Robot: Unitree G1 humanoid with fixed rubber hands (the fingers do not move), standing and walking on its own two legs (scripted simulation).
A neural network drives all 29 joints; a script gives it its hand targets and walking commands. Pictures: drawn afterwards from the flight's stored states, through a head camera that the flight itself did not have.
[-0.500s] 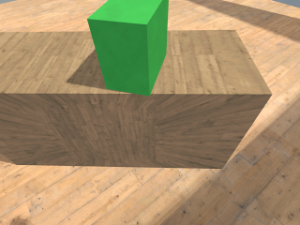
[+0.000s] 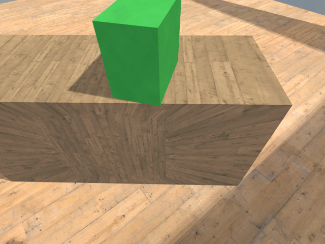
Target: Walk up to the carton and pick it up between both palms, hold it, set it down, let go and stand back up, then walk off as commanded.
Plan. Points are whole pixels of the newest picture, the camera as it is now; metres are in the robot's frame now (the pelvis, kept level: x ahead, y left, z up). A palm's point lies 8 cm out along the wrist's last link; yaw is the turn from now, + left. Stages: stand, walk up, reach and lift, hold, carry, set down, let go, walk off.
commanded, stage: walk up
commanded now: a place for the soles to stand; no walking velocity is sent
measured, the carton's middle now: (146, 45) +0.77 +0.11 +0.11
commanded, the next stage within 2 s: none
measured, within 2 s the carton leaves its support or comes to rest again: neither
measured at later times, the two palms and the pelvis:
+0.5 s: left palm (28, 237) +0.17 +0.39 -0.12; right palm (255, 232) +0.19 -0.20 -0.08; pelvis +0.12 +0.10 +0.01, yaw -1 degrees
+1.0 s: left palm (54, 175) +0.34 +0.38 -0.10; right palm (242, 184) +0.33 -0.21 -0.12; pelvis +0.28 +0.09 +0.00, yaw -4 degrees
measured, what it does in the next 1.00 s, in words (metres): walks ahead: left foot, then right foot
